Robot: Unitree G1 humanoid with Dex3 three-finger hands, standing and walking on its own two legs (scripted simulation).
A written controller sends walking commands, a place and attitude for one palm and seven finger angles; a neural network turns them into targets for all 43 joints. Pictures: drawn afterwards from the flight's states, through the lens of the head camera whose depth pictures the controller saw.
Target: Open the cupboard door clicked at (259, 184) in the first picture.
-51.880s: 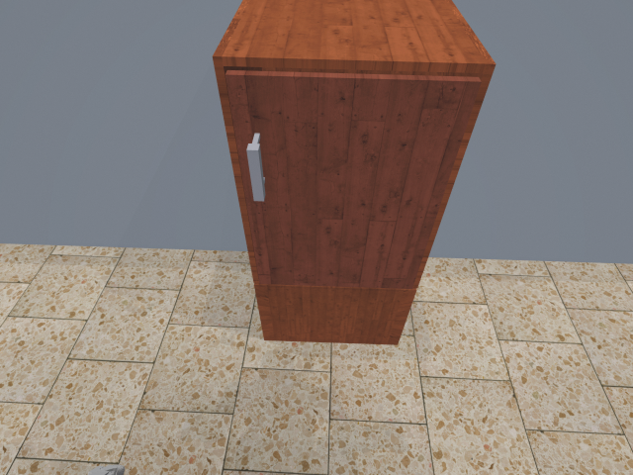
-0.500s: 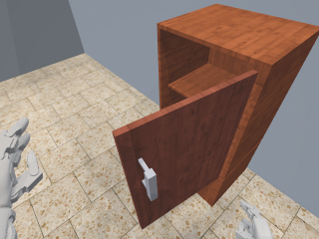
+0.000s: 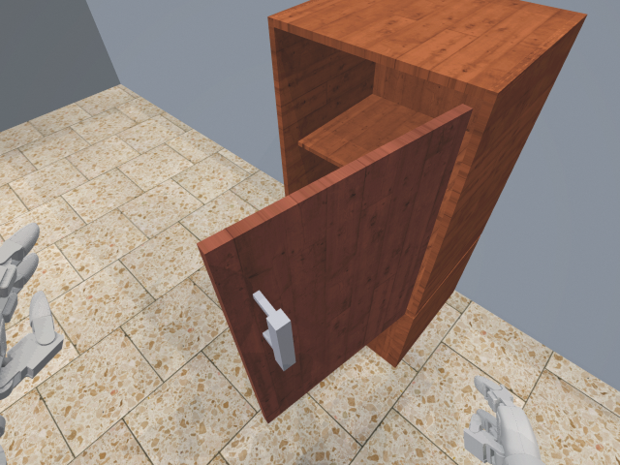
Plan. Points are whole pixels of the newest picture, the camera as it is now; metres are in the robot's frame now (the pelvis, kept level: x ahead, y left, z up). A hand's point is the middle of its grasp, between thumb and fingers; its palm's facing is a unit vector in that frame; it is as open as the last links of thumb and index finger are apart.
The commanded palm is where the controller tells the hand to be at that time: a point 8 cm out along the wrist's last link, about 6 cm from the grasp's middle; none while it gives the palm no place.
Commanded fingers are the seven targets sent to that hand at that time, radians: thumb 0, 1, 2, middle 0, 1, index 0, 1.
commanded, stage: step back with the hand held close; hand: left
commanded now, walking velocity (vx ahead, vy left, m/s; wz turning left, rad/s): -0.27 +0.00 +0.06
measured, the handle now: (273, 330) +0.28 +0.07 +0.02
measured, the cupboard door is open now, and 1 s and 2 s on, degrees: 80 80 80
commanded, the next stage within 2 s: stop stepping back and stand still in 0.74 s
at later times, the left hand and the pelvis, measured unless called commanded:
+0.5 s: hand out of the picture +0.07 +0.29 +0.16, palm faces +0.52 -0.72 -0.45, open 7.4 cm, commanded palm +0.01 +0.32 +0.17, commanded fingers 0.00 0.90 0.90 -0.20 -0.30 -0.20 -0.30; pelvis -0.10 +0.01 -0.02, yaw +5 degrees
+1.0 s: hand out of the picture -0.03 +0.27 +0.16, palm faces +0.35 -0.80 -0.48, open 7.4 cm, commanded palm -0.09 +0.31 +0.17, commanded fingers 0.00 0.90 0.90 -0.20 -0.30 -0.20 -0.30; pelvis -0.24 +0.01 -0.02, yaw -2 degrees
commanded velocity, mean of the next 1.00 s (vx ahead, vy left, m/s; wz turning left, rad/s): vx -0.22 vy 0.01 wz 0.00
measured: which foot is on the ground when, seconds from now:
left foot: down 0.00-0.48, up 0.50-0.58, down 0.60-0.98, up 1.00-1.00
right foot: down 0.00-0.62, up 0.64-0.96, down 0.98-1.00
